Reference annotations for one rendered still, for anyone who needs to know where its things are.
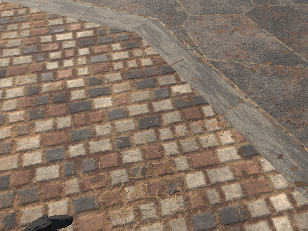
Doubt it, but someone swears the left robot hand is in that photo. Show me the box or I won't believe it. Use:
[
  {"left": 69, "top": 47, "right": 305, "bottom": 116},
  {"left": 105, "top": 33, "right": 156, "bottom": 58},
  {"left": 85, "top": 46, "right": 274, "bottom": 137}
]
[{"left": 21, "top": 215, "right": 73, "bottom": 231}]

